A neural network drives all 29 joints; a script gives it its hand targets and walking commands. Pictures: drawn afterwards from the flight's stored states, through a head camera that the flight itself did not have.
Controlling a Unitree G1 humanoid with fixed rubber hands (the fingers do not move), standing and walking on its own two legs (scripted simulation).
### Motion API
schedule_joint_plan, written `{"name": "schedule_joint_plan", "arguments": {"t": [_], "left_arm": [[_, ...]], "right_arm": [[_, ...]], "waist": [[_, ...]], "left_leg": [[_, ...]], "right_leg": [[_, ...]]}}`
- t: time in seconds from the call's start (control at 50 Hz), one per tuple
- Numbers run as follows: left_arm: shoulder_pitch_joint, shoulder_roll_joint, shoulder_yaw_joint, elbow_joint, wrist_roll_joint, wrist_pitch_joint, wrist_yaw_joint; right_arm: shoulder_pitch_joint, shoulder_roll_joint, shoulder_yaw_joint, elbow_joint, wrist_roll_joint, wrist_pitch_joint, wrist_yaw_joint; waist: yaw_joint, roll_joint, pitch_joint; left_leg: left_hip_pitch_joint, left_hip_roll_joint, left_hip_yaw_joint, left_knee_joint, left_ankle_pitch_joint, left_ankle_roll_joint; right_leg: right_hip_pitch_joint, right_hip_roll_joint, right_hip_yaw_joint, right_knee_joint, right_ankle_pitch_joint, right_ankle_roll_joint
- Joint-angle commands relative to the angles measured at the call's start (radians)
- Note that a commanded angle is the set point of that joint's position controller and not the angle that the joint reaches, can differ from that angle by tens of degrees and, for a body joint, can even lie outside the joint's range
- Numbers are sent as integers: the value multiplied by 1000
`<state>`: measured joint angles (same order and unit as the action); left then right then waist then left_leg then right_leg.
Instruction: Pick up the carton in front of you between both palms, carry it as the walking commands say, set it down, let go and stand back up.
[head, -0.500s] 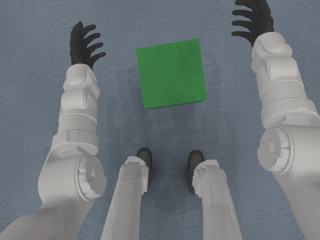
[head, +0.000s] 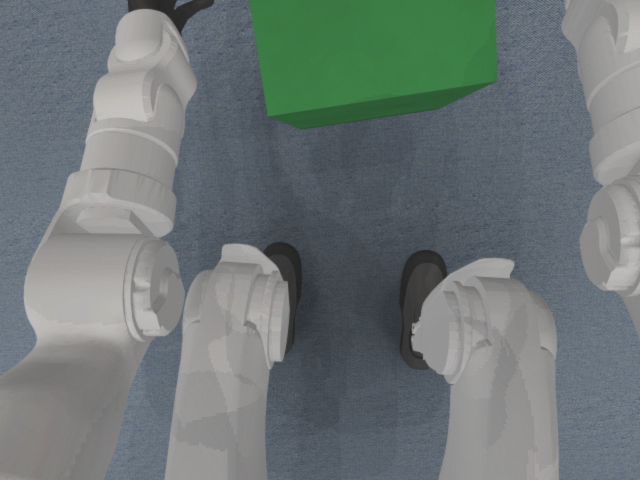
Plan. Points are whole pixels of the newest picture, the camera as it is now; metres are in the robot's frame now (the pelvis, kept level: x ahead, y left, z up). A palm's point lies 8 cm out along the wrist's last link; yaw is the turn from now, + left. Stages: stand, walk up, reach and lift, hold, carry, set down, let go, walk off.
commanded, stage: reach and lift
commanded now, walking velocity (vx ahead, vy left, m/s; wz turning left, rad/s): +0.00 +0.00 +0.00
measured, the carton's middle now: (363, 23) +0.56 -0.01 -0.28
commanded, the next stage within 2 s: none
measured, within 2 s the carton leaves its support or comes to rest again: leaves its support in 0.98 s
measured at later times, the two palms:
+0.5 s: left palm (190, 24) +0.55 +0.17 -0.21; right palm out of the picture +0.59 -0.17 -0.21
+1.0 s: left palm (207, 4) +0.56 +0.15 -0.20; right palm out of the picture +0.58 -0.16 -0.21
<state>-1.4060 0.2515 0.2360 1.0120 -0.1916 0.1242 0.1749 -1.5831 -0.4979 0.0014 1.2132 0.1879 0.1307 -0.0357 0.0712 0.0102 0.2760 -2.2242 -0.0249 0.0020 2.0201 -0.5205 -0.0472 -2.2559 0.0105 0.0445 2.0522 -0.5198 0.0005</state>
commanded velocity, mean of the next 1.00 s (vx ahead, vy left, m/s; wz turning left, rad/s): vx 0.00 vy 0.00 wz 0.00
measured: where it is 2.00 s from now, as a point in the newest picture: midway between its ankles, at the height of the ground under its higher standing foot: (345, 323)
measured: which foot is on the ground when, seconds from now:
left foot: down 0.00-1.00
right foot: down 0.00-1.00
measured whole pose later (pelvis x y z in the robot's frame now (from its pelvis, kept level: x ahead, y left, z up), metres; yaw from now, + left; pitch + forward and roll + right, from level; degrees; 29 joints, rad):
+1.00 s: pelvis +0.01 -0.01 -0.05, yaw +0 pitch +37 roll +4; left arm -1.48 0.19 0.36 1.00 -0.06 0.21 0.12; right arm -1.59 -0.38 -0.05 1.15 0.07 0.20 -0.04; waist 0.05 0.03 0.37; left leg -2.27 -0.04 -0.01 2.21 -0.58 -0.07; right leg -2.31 0.01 0.03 2.25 -0.58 -0.02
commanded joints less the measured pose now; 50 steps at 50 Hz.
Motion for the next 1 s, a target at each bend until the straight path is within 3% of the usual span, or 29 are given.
{"name": "schedule_joint_plan", "arguments": {"t": [0.0,0.08,0.24,0.3,0.42,0.56,0.62,0.68,0.72,0.76,0.82,0.88,0.9,0.98], "left_arm": [[-284,125,12,-28,13,-31,-9],[-336,144,7,8,11,-60,-16],[-362,169,-33,-39,-52,-88,7],[-316,141,-49,-39,-62,-87,10],[-256,96,-31,14,-32,-89,-1],[-308,73,-26,-3,-14,-92,-1],[-368,7,-52,-17,-26,-87,-8],[-394,-57,-25,-17,16,-79,-15],[-497,-325,-70,-41,36,-66,-73],[-603,-620,-112,-61,71,-30,-161],[-632,-837,-109,-107,101,24,-263],[-628,-929,-125,-147,86,47,-309],[-617,-952,-132,-153,81,49,-303],[-613,-1062,-199,-233,23,74,-322]], "right_arm": [[-330,-117,-1,-20,2,-30,4],[-378,-128,20,1,14,-55,0],[-452,-131,107,-111,82,-76,-16],[-398,-114,111,-95,80,-73,-18],[-300,-72,56,-12,25,-73,-14],[-357,-33,68,-34,27,-78,-13],[-412,42,101,-41,41,-74,-5],[-445,126,96,-40,12,-62,4],[-523,417,146,-55,1,-50,61],[-553,722,154,-50,-29,-24,146],[-460,957,101,-85,-69,21,236],[-424,1059,83,-155,-72,42,271],[-423,1067,91,-171,-71,43,268],[-480,1174,169,-344,-12,50,264]], "waist": [[21,-96,-1116],[21,-87,-1106],[54,-127,-1239],[36,-131,-1270],[8,-92,-1106],[21,-94,-1080],[21,-104,-1080],[31,-105,-1057],[32,-116,-1038],[21,-122,-978],[5,-127,-928],[-3,-102,-978],[-2,-90,-1003],[0,-114,-1272]], "left_leg": [[529,1,68,-110,159,-13],[528,5,63,-46,215,-17],[570,-5,80,24,375,-8],[585,-17,85,33,403,-9],[535,-29,69,26,352,-19],[525,-34,67,4,302,-16],[534,-44,71,-1,274,-10],[563,-54,77,-8,250,-8],[547,-72,80,-1,241,-3],[510,-89,85,21,224,1],[463,-100,101,41,212,9],[470,-104,110,56,259,19],[476,-102,114,61,277,15],[527,-109,120,65,394,15]], "right_leg": [[613,-8,-28,-130,117,2],[626,-11,-17,-67,176,7],[758,-3,-17,30,354,11],[788,0,-24,37,398,12],[606,0,-24,11,311,8],[586,5,-24,-8,250,7],[612,15,-23,-15,226,3],[622,26,-32,-21,193,5],[622,43,-34,-24,188,2],[597,67,-37,-10,193,-4],[561,81,-53,-2,206,-18],[529,86,-63,6,243,-22],[526,86,-62,11,256,-20],[687,90,-71,24,411,-16]]}}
